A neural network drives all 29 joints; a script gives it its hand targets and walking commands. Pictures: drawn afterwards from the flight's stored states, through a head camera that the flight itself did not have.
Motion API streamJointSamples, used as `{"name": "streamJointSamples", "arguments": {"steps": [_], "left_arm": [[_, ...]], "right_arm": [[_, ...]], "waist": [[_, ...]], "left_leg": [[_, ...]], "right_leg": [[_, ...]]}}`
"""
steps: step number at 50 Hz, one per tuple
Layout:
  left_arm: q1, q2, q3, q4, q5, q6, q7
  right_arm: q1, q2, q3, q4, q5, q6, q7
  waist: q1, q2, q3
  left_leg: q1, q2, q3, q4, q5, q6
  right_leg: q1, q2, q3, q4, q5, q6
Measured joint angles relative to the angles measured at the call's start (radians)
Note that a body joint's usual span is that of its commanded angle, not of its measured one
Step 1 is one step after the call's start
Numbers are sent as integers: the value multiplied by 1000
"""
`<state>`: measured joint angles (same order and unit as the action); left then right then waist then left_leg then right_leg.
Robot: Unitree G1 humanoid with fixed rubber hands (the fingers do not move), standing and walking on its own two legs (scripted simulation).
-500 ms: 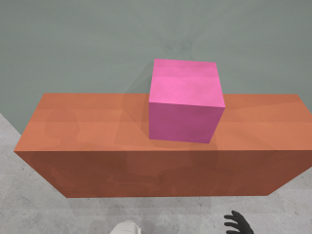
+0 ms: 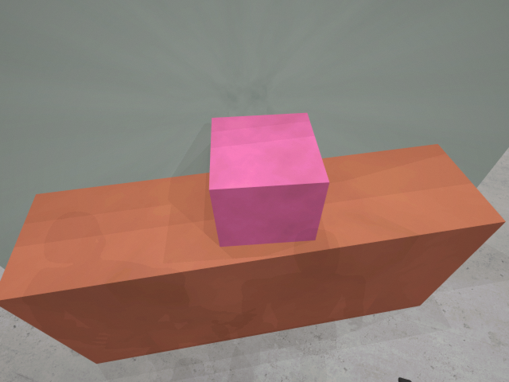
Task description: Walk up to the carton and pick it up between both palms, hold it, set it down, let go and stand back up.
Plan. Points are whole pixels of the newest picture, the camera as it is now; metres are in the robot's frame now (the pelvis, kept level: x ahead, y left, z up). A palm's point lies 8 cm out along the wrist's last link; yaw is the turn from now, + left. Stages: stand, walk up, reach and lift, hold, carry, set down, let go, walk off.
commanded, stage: walk up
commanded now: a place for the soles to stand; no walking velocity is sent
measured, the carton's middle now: (263, 179) +0.59 +0.00 -0.08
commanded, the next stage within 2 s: none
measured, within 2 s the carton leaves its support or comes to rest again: neither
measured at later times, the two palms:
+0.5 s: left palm out of the picture +0.04 +0.24 -0.13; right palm out of the picture +0.04 -0.25 -0.13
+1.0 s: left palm (132, 379) +0.16 +0.23 -0.13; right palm out of the picture +0.10 -0.26 -0.14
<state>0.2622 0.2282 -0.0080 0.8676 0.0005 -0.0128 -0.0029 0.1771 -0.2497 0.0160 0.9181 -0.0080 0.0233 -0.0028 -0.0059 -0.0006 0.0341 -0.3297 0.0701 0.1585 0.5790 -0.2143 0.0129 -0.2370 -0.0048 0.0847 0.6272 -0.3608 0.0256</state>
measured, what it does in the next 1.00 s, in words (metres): lifts its right foot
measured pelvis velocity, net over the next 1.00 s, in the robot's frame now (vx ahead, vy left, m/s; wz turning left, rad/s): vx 0.08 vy -0.01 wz -0.08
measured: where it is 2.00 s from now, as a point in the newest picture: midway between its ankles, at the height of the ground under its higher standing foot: outside the picture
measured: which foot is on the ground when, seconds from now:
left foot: down 0.00-1.00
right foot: down 0.00-0.90, up 0.92-1.00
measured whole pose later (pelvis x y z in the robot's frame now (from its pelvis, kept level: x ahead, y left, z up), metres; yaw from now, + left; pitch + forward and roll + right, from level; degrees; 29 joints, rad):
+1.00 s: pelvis +0.08 -0.01 -0.01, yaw -5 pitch -3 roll +2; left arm 0.26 0.24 0.01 0.88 0.03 0.02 0.03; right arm 0.27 -0.21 -0.01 0.91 -0.03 -0.02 -0.02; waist -0.03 -0.04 0.10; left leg -0.19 0.05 0.15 0.65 -0.40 -0.02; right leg -0.35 -0.02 0.03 1.00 -0.61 0.03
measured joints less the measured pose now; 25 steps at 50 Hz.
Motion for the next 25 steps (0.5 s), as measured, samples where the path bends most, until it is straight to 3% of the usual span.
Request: {"name": "streamJointSamples", "arguments": {"steps": [9,14,20,25], "left_arm": [[26,-7,-9,27,0,1,2],[62,-12,-5,37,23,2,-3],[124,-24,-8,67,15,-12,1],[134,-21,-11,95,18,-9,4]], "right_arm": [[16,-4,2,16,-8,5,3],[74,3,5,39,-21,2,4],[115,-1,9,70,-25,5,11],[124,10,10,63,-22,-33,8]], "waist": [[-7,-1,6],[-1,-2,-23],[10,13,-29],[-6,-1,-17]], "left_leg": [[10,10,31,-13,0,1],[23,5,25,-21,-24,3],[40,3,-11,-8,-47,-12],[68,-13,-15,-17,-65,-14]], "right_leg": [[-11,11,37,-5,12,0],[-2,7,32,-9,-16,-36],[35,20,31,-45,-3,-10],[61,10,39,-50,-25,-6]]}}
